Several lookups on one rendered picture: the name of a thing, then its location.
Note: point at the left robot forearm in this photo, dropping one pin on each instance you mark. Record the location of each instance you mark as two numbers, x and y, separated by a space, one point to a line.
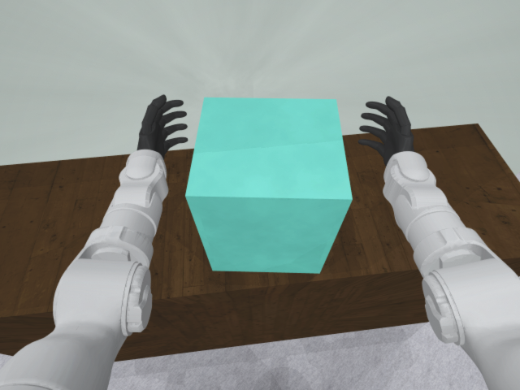
131 221

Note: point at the left robot upper arm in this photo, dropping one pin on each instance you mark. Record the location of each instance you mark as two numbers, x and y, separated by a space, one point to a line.
100 304

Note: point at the carton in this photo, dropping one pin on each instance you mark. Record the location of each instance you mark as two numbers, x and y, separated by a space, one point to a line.
268 186

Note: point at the robot right hand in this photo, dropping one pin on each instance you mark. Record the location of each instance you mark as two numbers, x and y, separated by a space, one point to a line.
398 136

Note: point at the right robot upper arm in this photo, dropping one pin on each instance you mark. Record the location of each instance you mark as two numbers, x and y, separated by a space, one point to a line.
477 305

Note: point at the right robot forearm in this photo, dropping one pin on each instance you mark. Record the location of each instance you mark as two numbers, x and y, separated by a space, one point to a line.
435 232

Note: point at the robot left hand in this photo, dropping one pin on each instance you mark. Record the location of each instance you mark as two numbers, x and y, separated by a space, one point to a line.
153 133

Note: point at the pedestal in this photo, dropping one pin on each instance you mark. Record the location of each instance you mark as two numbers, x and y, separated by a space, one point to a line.
369 280

